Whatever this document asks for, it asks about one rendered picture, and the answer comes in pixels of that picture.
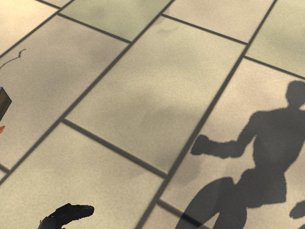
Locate left robot hand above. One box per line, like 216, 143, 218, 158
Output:
37, 203, 94, 229

